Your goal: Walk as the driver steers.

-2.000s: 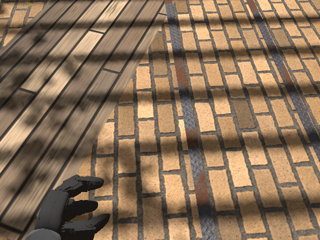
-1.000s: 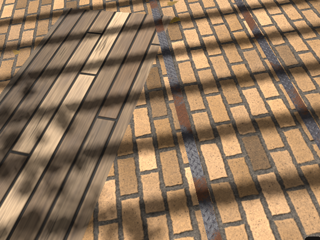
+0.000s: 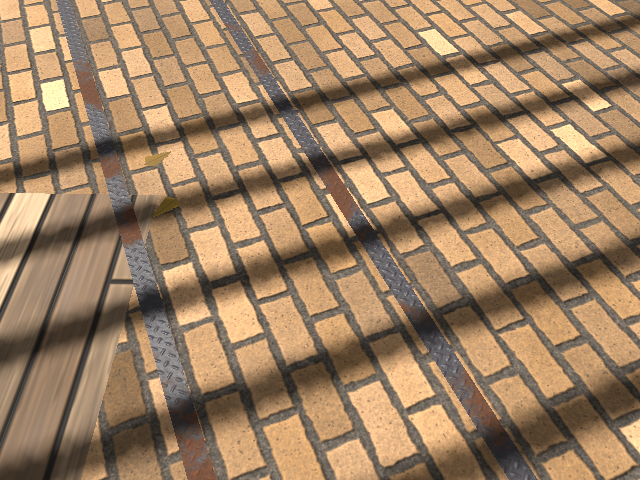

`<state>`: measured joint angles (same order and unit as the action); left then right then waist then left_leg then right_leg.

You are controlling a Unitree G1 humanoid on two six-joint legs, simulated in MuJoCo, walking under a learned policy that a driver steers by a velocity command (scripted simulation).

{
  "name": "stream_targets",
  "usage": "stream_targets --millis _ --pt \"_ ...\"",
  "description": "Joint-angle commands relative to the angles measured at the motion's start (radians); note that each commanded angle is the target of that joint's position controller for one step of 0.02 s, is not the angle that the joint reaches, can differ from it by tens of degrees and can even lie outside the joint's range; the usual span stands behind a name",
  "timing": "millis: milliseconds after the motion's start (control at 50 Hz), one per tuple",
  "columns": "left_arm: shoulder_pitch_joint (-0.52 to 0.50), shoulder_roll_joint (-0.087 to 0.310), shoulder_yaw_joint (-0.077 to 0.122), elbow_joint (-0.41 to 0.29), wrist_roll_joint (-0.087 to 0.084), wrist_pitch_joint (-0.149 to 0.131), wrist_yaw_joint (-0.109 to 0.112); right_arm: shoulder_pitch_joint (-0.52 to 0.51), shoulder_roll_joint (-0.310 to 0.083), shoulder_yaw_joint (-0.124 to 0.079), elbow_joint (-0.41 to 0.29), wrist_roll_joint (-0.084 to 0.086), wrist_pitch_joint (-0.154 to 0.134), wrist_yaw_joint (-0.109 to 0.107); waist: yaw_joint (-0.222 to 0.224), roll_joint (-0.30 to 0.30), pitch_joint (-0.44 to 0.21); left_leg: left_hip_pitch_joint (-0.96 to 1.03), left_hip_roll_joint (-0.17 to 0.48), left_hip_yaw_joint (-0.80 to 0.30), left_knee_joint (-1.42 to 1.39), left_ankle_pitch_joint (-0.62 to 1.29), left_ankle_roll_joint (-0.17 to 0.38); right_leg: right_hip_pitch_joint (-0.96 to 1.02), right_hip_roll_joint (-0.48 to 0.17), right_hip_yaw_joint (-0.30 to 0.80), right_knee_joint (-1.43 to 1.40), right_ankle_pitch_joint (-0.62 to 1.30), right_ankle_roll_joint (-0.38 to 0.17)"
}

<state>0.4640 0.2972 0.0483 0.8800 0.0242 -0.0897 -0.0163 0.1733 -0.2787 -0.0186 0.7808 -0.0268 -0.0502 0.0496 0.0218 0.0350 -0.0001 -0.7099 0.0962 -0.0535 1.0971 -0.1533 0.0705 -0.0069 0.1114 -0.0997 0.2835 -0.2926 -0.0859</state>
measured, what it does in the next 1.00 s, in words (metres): walks ahead, turning left: left foot, then right foot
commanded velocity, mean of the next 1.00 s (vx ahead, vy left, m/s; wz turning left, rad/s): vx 0.74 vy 0.00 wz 0.84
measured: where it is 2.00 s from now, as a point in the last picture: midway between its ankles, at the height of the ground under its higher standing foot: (250, 303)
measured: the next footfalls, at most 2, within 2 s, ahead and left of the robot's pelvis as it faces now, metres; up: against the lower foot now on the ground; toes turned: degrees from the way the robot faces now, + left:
left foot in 0.22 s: +0.41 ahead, +0.07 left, +0.00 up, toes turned +11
right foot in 0.64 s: +0.89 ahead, +0.04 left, +0.00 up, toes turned +32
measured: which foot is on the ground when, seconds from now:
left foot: up 0.00-0.20, down 0.22-0.64, up 0.66-1.00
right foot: down 0.00-0.22, up 0.24-0.62, down 0.64-1.00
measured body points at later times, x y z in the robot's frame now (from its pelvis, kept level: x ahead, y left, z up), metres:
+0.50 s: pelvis +0.49 +0.06 +0.00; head +0.52 +0.07 +0.45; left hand +0.66 +0.35 -0.06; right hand +0.54 -0.23 -0.12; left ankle +0.38 +0.06 -0.74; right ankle +0.74 -0.07 -0.67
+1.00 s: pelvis +0.83 +0.16 -0.01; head +0.85 +0.22 +0.43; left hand +0.66 +0.44 -0.13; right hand +1.19 +0.16 -0.07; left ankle +0.87 +0.32 -0.72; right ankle +0.86 +0.02 -0.74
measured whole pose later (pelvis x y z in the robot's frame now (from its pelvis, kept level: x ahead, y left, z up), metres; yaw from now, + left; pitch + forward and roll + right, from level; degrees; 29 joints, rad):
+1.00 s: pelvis +0.83 +0.16 -0.01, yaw +50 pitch +0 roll -4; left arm 0.16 0.35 0.09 0.77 -0.05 -0.05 0.02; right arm 0.06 -0.36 -0.08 0.57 0.02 0.04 0.05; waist 0.06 0.00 0.13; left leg -0.56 0.05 0.07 0.67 -0.10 0.05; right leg -0.05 -0.06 -0.32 0.50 -0.40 0.03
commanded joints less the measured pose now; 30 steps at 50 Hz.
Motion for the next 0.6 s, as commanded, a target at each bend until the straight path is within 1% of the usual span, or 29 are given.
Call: stream_targets --millis 20,40,60,80,100,120,140,160,180,200,220,240,260,280,300,320,340,360,380,400,420,440,480,500,520,540,560,580,600 --pt "-0.076 0.059 0.001 -0.061 -0.006 -0.047 -0.007 -0.097 -0.033 0.006 -0.081 0.013 -0.007 0.015 -0.031 -0.070 0.184 0.008 -0.019 0.057 -0.189 0.198 0.006 -0.220 -0.216 0.030 -0.262 0.388 -0.032" --pt "-0.069 0.062 -0.002 -0.054 -0.014 -0.056 -0.005 -0.126 -0.026 0.011 -0.091 0.013 -0.010 0.024 -0.031 -0.053 0.176 0.077 -0.032 0.105 -0.269 0.272 0.019 -0.226 -0.215 -0.020 -0.281 0.508 -0.014" --pt "-0.040 0.069 -0.004 -0.040 -0.023 -0.065 -0.002 -0.167 -0.014 0.018 -0.100 0.013 -0.012 0.032 -0.015 -0.042 0.169 0.137 -0.043 0.142 -0.330 0.344 0.035 -0.216 -0.230 -0.036 -0.309 0.594 0.003" --pt "-0.021 0.081 -0.005 -0.026 -0.023 -0.070 0.003 -0.186 -0.013 0.021 -0.103 0.014 -0.014 0.036 -0.012 -0.035 0.166 0.158 -0.064 0.169 -0.375 0.385 0.051 -0.154 -0.239 -0.060 -0.312 0.714 0.016" --pt "-0.009 0.099 -0.003 -0.020 -0.020 -0.070 0.011 -0.186 -0.022 0.020 -0.097 0.015 -0.015 0.037 -0.013 -0.049 0.143 0.177 -0.099 0.200 -0.410 0.389 0.064 -0.070 -0.245 -0.083 -0.277 0.905 0.037" --pt "-0.001 0.126 0.001 -0.019 -0.014 -0.064 0.023 -0.167 -0.040 0.017 -0.086 0.011 -0.014 0.035 -0.026 -0.082 0.100 0.203 -0.140 0.230 -0.425 0.357 0.076 0.024 -0.254 -0.101 -0.208 1.122 0.055" --pt "0.002 0.157 0.008 -0.018 -0.005 -0.049 0.039 -0.127 -0.062 0.013 -0.072 0.008 -0.009 0.030 -0.052 -0.124 0.052 0.241 -0.181 0.249 -0.430 0.286 0.086 0.105 -0.270 -0.108 -0.111 1.321 0.070" --pt "-0.011 0.183 0.016 -0.021 0.008 -0.029 0.053 -0.035 -0.093 0.003 -0.048 0.008 -0.006 0.022 -0.108 -0.155 -0.012 0.327 -0.217 0.253 -0.431 0.213 0.099 0.150 -0.290 -0.108 0.044 1.463 0.082" --pt "-0.051 0.205 0.024 -0.034 0.023 -0.006 0.063 0.138 -0.139 -0.017 0.000 0.008 -0.003 0.014 -0.196 -0.174 -0.096 0.485 -0.248 0.244 -0.421 0.136 0.118 0.140 -0.302 -0.104 0.284 1.538 0.086" --pt "-0.115 0.220 0.031 -0.055 0.033 0.012 0.068 0.364 -0.188 -0.044 0.065 0.008 0.001 0.001 -0.301 -0.168 -0.174 0.693 -0.224 0.174 -0.474 0.086 0.159 0.050 -0.308 -0.095 0.601 1.468 0.080" --pt "-0.149 0.192 0.029 -0.061 0.035 0.010 0.056 0.445 -0.229 -0.074 0.092 0.011 0.011 -0.020 -0.312 -0.074 -0.169 0.853 -0.159 0.049 -0.492 -0.028 0.197 -0.163 -0.193 -0.094 0.993 0.792 0.065" --pt "-0.069 0.030 -0.011 -0.147 0.011 -0.015 0.029 0.332 -0.334 -0.103 0.065 -0.014 0.030 -0.031 -0.109 0.277 -0.197 1.155 0.091 -0.450 -0.502 0.066 0.375 -0.701 -0.024 0.006 1.403 -0.223 0.133" --pt "-0.130 0.078 -0.022 -0.198 0.004 -0.037 0.030 0.299 -0.327 -0.115 0.030 0.011 0.032 -0.030 -0.155 0.095 -0.318 1.192 0.154 -0.732 -0.720 -0.160 0.447 -0.834 -0.052 0.193 1.428 -0.156 0.099" --pt "-0.208 0.102 -0.026 -0.212 0.009 -0.053 0.028 0.267 -0.267 -0.107 0.031 0.014 0.028 -0.039 -0.133 -0.044 -0.165 1.035 0.141 -0.710 -0.832 -0.254 0.386 -0.847 -0.112 0.220 1.302 -0.065 0.075" --pt "-0.222 0.099 -0.029 -0.213 0.013 -0.058 0.024 0.236 -0.207 -0.095 0.044 0.013 0.025 -0.040 -0.073 -0.120 -0.042 0.845 0.109 -0.628 -0.872 -0.218 0.335 -0.796 -0.155 0.207 1.173 -0.027 0.067" --pt "-0.245 0.088 -0.034 -0.220 0.034 -0.045 0.023 0.216 -0.185 -0.087 0.046 0.014 0.014 -0.044 -0.036 -0.132 0.017 0.707 0.062 -0.554 -0.874 -0.124 0.312 -0.742 -0.178 0.206 1.111 -0.046 0.079" --pt "-0.233 0.082 -0.038 -0.222 0.052 -0.019 0.021 0.196 -0.161 -0.076 0.041 0.016 0.002 -0.048 0.005 -0.141 0.048 0.590 0.020 -0.487 -0.886 -0.068 0.297 -0.682 -0.196 0.200 1.057 -0.058 0.099" --pt "-0.230 0.071 -0.042 -0.225 0.060 0.004 0.018 0.189 -0.151 -0.070 0.039 0.021 -0.009 -0.047 0.028 -0.132 0.069 0.501 -0.014 -0.435 -0.899 -0.050 0.291 -0.648 -0.215 0.188 0.993 -0.081 0.118" --pt "-0.255 0.062 -0.046 -0.242 0.062 0.019 0.015 0.186 -0.164 -0.072 0.032 0.026 -0.021 -0.043 0.032 -0.120 0.084 0.418 -0.046 -0.390 -0.918 -0.037 0.285 -0.614 -0.226 0.165 0.901 -0.088 0.134" --pt "-0.326 0.056 -0.052 -0.276 0.059 0.025 0.009 0.185 -0.182 -0.076 0.027 0.027 -0.030 -0.042 0.019 -0.101 0.112 0.350 -0.072 -0.360 -0.946 0.007 0.282 -0.592 -0.229 0.134 0.802 -0.030 0.147" --pt "-0.402 0.049 -0.058 -0.311 0.050 0.024 0.002 0.194 -0.186 -0.079 0.026 0.025 -0.035 -0.043 0.000 -0.080 0.136 0.303 -0.093 -0.341 -0.965 0.058 0.272 -0.571 -0.225 0.110 0.700 0.059 0.157" --pt "-0.461 0.036 -0.065 -0.333 0.039 0.022 -0.005 0.203 -0.187 -0.082 0.025 0.026 -0.036 -0.041 -0.024 -0.059 0.142 0.284 -0.118 -0.317 -0.964 0.112 0.245 -0.532 -0.216 0.099 0.593 0.178 0.158" --pt "-0.517 0.025 -0.070 -0.352 0.019 0.019 -0.009 0.244 -0.197 -0.091 0.031 0.035 -0.037 -0.033 -0.075 -0.022 0.107 0.334 -0.132 -0.303 -0.945 0.275 0.193 -0.455 -0.177 0.080 0.430 0.368 0.144" --pt "-0.532 0.031 -0.069 -0.359 0.013 0.017 -0.008 0.267 -0.205 -0.096 0.035 0.039 -0.037 -0.030 -0.096 -0.009 0.083 0.389 -0.121 -0.314 -0.931 0.347 0.178 -0.432 -0.158 0.077 0.385 0.412 0.135" --pt "-0.549 0.042 -0.066 -0.368 0.009 0.015 -0.006 0.280 -0.214 -0.100 0.037 0.039 -0.035 -0.031 -0.108 0.005 0.070 0.450 -0.107 -0.325 -0.909 0.401 0.167 -0.423 -0.146 0.083 0.343 0.420 0.126" --pt "-0.556 0.054 -0.063 -0.375 0.008 0.013 -0.003 0.282 -0.220 -0.103 0.036 0.037 -0.032 -0.036 -0.110 0.013 0.060 0.506 -0.098 -0.333 -0.876 0.446 0.153 -0.407 -0.136 0.093 0.292 0.405 0.118" --pt "-0.529 0.070 -0.057 -0.368 0.014 0.009 0.004 0.277 -0.228 -0.107 0.036 0.035 -0.027 -0.043 -0.097 0.005 0.047 0.556 -0.107 -0.333 -0.797 0.571 0.123 -0.358 -0.108 0.097 0.231 0.376 0.110" --pt "-0.463 0.103 -0.043 -0.349 0.019 0.004 0.017 0.282 -0.246 -0.112 0.038 0.032 -0.024 -0.048 -0.074 0.001 -0.008 0.605 -0.120 -0.336 -0.672 0.749 0.087 -0.269 -0.065 0.092 0.206 0.329 0.100" --pt "-0.341 0.142 -0.027 -0.323 0.016 -0.007 0.031 0.254 -0.273 -0.118 0.033 0.030 -0.026 -0.050 -0.003 0.019 -0.079 0.603 -0.135 -0.342 -0.484 0.799 0.047 -0.126 -0.068 0.114 0.177 0.343 0.093"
